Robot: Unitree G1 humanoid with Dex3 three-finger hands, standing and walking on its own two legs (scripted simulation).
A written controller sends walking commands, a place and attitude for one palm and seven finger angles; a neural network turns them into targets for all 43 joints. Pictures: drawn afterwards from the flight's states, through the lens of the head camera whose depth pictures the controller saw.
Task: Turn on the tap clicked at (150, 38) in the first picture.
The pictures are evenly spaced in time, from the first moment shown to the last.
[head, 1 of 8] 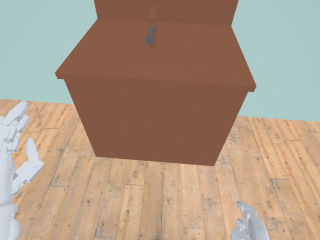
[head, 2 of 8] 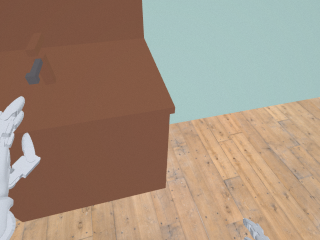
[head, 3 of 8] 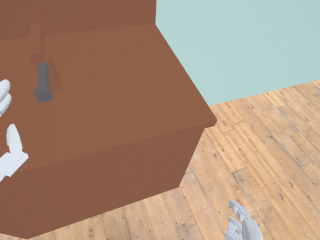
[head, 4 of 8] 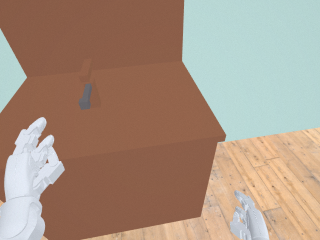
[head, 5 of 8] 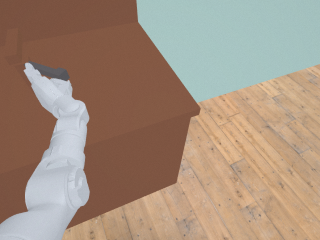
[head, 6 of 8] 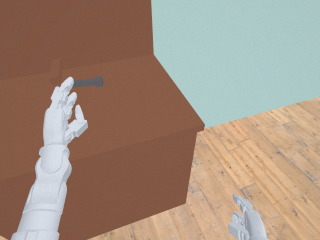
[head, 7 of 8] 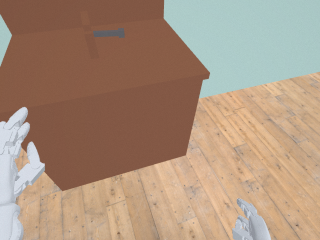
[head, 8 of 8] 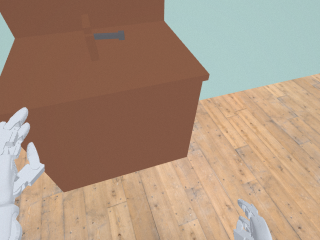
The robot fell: no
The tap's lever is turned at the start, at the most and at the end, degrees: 0 79 79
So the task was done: yes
